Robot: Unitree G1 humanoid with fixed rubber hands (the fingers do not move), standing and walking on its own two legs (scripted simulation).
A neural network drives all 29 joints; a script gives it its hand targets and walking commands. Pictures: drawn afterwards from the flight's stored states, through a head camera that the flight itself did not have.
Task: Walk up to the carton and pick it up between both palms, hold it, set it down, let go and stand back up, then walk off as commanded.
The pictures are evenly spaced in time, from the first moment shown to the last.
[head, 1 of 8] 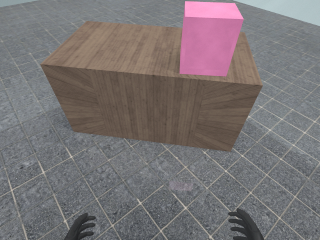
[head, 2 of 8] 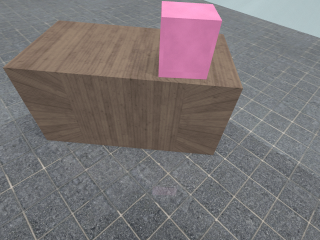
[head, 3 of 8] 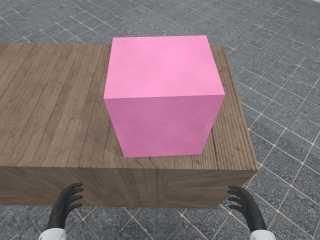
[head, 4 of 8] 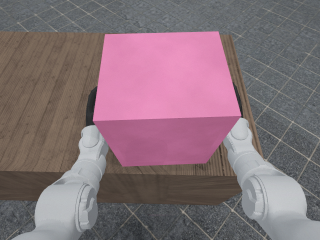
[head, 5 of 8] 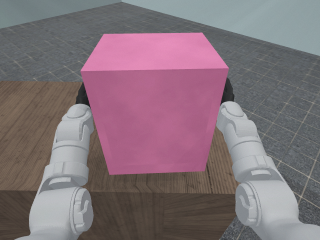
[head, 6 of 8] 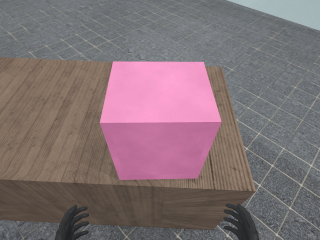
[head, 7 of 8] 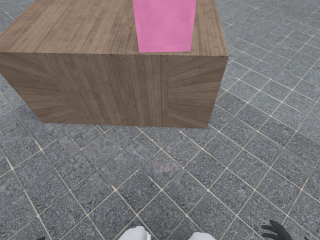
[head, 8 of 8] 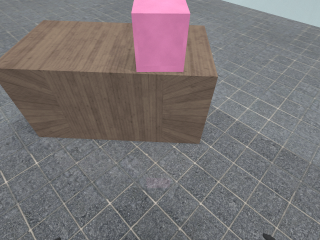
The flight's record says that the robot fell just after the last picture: no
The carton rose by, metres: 0.22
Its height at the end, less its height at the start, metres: +0.00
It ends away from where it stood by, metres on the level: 0.02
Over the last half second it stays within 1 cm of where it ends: yes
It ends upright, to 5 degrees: yes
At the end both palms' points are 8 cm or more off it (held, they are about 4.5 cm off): yes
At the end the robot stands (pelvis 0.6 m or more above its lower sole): yes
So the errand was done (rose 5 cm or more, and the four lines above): yes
